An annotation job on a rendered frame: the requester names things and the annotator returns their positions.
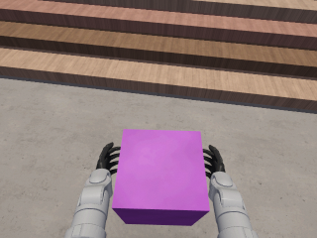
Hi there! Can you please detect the right robot hand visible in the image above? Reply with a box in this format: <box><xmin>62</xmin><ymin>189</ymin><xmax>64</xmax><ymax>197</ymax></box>
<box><xmin>202</xmin><ymin>145</ymin><xmax>225</xmax><ymax>179</ymax></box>

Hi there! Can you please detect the carton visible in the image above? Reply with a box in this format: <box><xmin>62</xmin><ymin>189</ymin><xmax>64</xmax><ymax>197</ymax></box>
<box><xmin>111</xmin><ymin>129</ymin><xmax>210</xmax><ymax>226</ymax></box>

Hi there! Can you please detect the left robot hand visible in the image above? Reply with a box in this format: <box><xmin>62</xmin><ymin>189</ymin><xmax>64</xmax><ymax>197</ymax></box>
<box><xmin>95</xmin><ymin>142</ymin><xmax>121</xmax><ymax>175</ymax></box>

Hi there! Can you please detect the robot right forearm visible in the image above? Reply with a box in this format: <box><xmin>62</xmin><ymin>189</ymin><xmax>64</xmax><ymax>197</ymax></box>
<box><xmin>208</xmin><ymin>172</ymin><xmax>259</xmax><ymax>238</ymax></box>

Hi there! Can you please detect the robot left forearm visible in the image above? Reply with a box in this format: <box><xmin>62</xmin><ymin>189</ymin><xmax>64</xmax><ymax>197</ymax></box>
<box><xmin>63</xmin><ymin>169</ymin><xmax>113</xmax><ymax>238</ymax></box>

